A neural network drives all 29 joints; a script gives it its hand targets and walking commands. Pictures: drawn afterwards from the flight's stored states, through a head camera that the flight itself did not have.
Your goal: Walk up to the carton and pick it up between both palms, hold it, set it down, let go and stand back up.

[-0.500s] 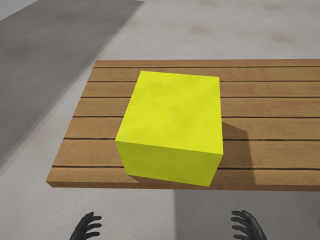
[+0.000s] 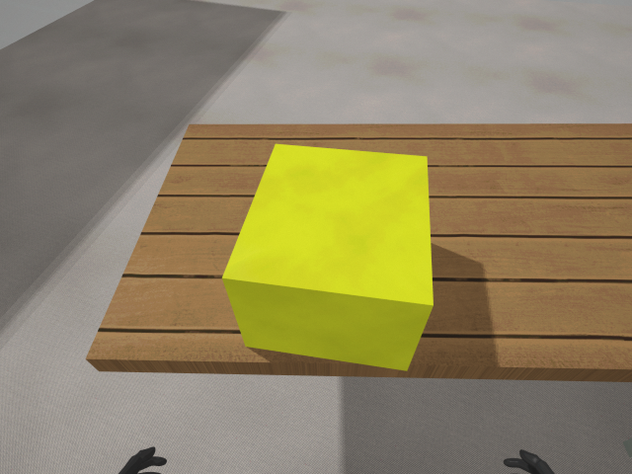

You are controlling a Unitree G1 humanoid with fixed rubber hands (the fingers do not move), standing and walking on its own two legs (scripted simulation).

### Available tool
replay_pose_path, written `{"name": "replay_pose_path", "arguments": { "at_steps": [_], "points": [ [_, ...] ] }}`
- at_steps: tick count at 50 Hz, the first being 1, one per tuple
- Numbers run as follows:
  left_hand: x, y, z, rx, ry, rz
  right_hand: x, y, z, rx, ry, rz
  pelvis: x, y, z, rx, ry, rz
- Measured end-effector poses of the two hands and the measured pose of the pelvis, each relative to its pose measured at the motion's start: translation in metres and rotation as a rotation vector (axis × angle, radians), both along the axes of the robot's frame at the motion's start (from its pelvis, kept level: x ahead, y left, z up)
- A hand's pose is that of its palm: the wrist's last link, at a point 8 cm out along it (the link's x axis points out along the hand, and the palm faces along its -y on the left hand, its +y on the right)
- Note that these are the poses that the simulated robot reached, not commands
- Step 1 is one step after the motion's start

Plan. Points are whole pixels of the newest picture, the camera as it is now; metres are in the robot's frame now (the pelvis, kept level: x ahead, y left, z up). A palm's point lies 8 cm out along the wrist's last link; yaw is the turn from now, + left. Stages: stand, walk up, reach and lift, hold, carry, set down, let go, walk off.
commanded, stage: stand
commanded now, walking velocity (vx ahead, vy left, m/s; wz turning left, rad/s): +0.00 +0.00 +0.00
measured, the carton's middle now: (337, 250) +0.47 -0.02 -0.01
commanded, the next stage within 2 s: none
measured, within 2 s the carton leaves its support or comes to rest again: neither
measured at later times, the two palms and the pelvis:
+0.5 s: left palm out of the picture +0.08 +0.29 -0.11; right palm out of the picture +0.08 -0.30 -0.10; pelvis +0.00 +0.00 +0.00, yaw +0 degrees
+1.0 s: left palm out of the picture +0.07 +0.29 -0.11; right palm out of the picture +0.06 -0.31 -0.10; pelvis -0.01 +0.00 +0.00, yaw +0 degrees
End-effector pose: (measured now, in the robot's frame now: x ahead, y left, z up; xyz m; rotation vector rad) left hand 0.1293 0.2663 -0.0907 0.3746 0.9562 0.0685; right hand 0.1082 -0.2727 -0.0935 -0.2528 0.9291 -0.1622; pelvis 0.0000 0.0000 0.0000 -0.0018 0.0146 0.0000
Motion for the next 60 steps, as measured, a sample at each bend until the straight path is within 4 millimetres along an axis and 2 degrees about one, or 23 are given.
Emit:
{"name": "replay_pose_path", "arguments": {
  "at_steps": [4, 7, 22, 40, 60],
  "points": [
    [-0.014, 0.012, -0.004, 0.029, 0.058, 0.012, -0.01, -0.02, 0.0, -0.045, 0.053, -0.004, 0.0, -0.001, 0.0, 0.001, -0.001, 0.0],
    [-0.022, 0.017, -0.008, 0.038, 0.092, 0.021, -0.015, -0.027, -0.001, -0.062, 0.078, -0.008, 0.0, -0.001, 0.0, 0.001, -0.001, 0.0],
    [-0.048, 0.024, -0.018, 0.044, 0.186, 0.059, -0.026, -0.03, -0.005, -0.064, 0.124, -0.023, 0.0, -0.001, 0.0, 0.001, -0.001, 0.0],
    [-0.05, 0.025, -0.019, 0.043, 0.188, 0.074, -0.037, -0.031, -0.008, -0.063, 0.144, -0.033, -0.005, -0.001, 0.0, 0.002, -0.008, 0.0],
    [-0.063, 0.026, -0.021, 0.043, 0.211, 0.092, -0.048, -0.033, -0.011, -0.062, 0.161, -0.042, -0.011, -0.002, 0.0, 0.003, -0.016, 0.0]
  ]
}}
